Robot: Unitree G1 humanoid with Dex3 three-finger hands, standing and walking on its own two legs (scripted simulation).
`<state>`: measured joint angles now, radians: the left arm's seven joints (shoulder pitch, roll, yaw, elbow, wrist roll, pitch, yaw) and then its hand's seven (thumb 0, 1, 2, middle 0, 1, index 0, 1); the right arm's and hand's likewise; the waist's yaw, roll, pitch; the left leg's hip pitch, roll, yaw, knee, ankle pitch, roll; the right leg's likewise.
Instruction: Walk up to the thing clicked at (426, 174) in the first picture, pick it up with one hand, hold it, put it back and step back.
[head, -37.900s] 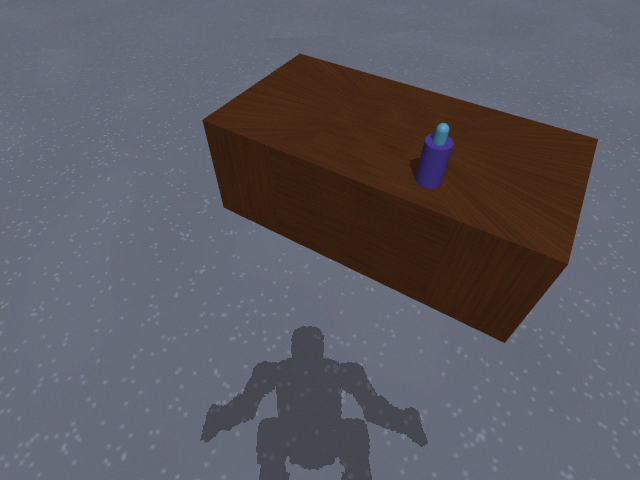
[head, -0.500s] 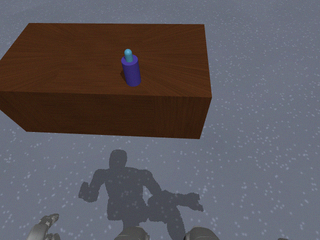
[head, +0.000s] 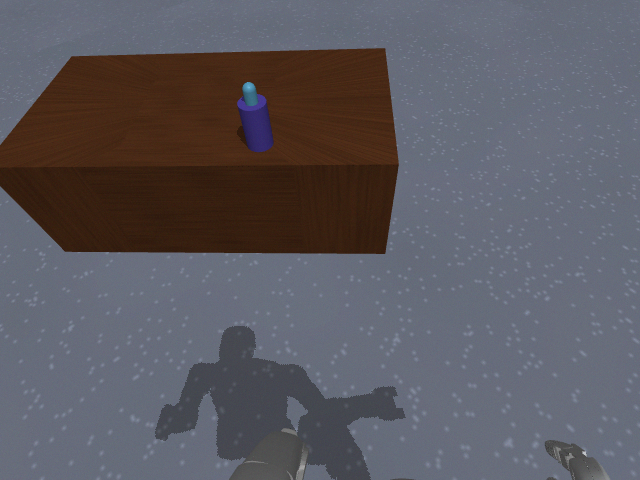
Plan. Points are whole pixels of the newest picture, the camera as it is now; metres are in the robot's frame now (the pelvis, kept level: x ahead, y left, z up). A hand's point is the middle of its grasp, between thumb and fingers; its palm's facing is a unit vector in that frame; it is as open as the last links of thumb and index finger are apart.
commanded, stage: step back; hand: left
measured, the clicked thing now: (254, 115) +1.03 +0.26 -0.21
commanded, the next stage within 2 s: stand in 1.26 s
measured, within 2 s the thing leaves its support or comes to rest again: neither
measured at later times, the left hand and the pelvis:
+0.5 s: hand out of the picture -0.02 +0.29 -0.14, palm faces +0.06 -0.92 -0.39, open 7.3 cm; pelvis -0.05 +0.01 +0.00, yaw +4 degrees
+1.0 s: hand out of the picture +0.06 +0.30 -0.14, palm faces +0.07 -0.93 -0.36, open 7.3 cm; pelvis -0.01 +0.04 +0.01, yaw +4 degrees
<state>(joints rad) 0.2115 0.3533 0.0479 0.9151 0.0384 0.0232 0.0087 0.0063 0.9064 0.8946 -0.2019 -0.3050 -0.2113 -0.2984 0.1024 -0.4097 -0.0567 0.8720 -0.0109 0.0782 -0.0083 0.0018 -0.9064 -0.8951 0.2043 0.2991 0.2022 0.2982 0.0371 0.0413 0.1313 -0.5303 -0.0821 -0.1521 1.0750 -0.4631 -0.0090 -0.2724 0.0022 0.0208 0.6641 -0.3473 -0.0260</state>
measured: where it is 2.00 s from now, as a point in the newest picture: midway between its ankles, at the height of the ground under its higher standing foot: outside the picture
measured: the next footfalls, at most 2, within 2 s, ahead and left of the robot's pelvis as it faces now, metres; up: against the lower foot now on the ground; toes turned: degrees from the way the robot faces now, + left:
left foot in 0.22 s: -0.02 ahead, +0.15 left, +0.00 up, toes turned +3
right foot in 0.48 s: +0.02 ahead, -0.10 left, +0.00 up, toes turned +4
